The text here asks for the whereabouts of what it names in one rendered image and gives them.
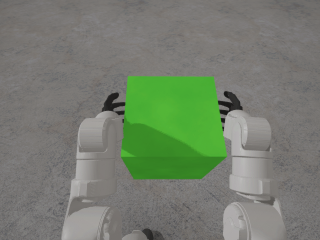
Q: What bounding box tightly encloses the robot right hand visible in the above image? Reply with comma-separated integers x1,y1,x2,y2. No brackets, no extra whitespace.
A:
218,91,243,131

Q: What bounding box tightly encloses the left robot shin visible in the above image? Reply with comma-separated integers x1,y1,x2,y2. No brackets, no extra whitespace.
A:
132,230,147,237

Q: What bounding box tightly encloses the robot left forearm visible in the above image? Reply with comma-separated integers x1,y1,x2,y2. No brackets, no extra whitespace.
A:
61,111,124,240

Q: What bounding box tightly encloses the robot right forearm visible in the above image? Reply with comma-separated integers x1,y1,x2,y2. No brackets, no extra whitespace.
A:
223,109,287,239

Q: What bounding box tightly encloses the left robot foot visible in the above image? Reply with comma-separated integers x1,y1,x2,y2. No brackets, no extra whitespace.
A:
142,228,154,240

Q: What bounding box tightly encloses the robot left hand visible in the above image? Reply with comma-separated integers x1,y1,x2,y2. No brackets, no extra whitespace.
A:
101,92,126,123

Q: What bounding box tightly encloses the carton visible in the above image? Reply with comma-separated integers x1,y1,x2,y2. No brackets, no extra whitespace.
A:
120,76,227,180

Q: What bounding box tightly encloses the left robot upper arm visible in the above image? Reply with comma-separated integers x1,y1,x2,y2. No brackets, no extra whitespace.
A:
62,204,122,240

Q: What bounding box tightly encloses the right robot upper arm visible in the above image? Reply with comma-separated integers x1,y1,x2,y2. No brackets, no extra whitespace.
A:
223,202,287,240

